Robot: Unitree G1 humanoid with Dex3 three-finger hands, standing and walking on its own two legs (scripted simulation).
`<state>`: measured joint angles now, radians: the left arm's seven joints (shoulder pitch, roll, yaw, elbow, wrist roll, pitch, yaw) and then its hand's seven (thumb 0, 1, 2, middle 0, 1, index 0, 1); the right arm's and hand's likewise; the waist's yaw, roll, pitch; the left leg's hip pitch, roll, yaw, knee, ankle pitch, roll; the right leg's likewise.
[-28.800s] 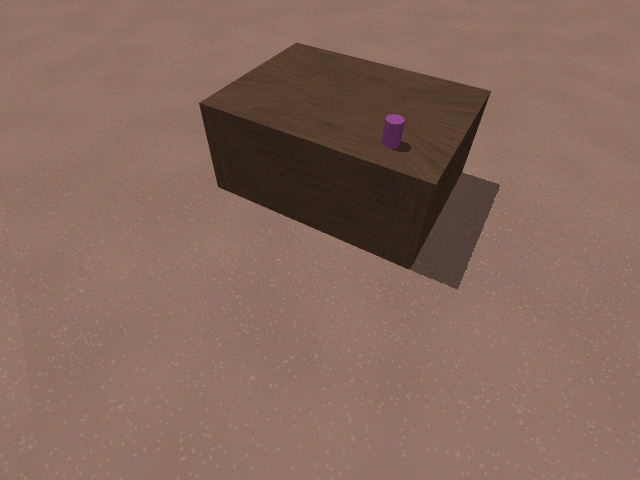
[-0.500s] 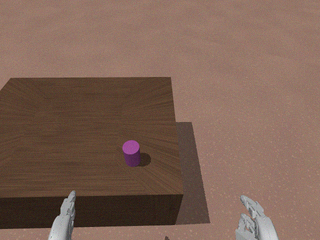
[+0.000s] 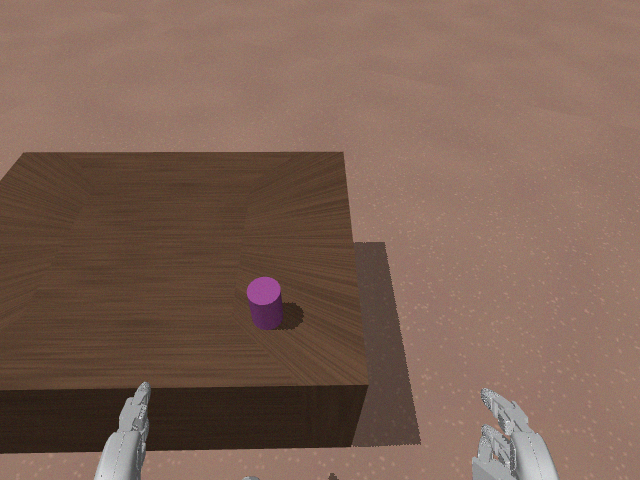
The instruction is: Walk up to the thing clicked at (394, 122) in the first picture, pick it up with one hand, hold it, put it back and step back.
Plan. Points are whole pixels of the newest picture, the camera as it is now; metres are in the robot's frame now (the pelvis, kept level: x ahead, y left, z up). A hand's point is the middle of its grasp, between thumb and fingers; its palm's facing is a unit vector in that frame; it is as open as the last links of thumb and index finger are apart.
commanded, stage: home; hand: left
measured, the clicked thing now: (265, 303) +0.50 +0.12 -0.22
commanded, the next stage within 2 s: stand in 1.12 s
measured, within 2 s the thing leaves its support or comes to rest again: neither
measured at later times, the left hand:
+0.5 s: hand (175, 459) +0.18 +0.18 -0.05, palm faces +0.12 -0.97 -0.22, open 17.3 cm
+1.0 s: hand (172, 466) +0.17 +0.18 -0.05, palm faces +0.13 -0.95 -0.28, open 17.7 cm
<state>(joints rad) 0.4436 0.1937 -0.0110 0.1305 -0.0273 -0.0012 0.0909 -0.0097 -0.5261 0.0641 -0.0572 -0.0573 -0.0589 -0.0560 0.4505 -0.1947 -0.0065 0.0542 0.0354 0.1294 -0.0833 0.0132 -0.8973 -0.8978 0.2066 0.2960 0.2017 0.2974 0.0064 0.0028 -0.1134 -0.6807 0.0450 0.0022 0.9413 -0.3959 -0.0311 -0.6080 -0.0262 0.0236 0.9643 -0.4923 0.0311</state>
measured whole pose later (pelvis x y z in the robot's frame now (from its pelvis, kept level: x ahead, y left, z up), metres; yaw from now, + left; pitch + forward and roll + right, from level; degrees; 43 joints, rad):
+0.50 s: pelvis +0.01 +0.00 +0.00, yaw +0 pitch +8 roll +0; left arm 0.45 0.19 -0.01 0.11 -0.03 0.00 0.09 -0.01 -0.52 0.07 -0.06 -0.06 -0.06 -0.06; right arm 0.45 -0.19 -0.01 0.05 0.04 0.13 -0.09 0.01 -0.90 -0.90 0.21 0.30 0.20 0.30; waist 0.01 0.00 -0.12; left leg -0.69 0.04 0.00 0.95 -0.41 -0.03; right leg -0.61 -0.03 0.03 0.97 -0.50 0.03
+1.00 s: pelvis +0.00 +0.00 +0.00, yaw +1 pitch +7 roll -1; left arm 0.47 0.20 -0.02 0.06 -0.02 0.09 0.15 -0.01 -0.59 0.02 -0.05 -0.04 -0.05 -0.04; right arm 0.29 -0.21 0.00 0.46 0.03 0.00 -0.13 0.01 -0.90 -0.90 0.21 0.30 0.20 0.30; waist -0.01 0.04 -0.09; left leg -0.67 0.06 -0.03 0.95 -0.40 -0.04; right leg -0.57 -0.01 -0.01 0.93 -0.48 0.02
